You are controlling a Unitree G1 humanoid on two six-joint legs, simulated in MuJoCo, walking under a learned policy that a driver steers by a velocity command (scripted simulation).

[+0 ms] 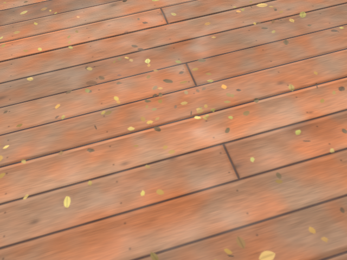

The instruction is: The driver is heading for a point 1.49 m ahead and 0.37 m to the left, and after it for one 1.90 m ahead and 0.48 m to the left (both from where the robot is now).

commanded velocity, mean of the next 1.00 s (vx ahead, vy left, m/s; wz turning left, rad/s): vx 0.16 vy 0.00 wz -0.07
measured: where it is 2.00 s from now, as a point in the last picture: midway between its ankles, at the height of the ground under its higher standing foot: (187, 182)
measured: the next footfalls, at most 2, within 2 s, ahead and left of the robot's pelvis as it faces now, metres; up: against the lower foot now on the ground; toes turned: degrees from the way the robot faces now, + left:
left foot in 0.22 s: +0.05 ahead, +0.15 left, +0.00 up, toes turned -2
left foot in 1.14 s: +0.44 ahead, +0.13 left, +0.00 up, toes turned -1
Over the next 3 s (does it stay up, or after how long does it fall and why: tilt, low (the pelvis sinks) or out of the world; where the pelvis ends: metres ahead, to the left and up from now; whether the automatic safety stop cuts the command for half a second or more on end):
stays up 1.21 0.13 0.00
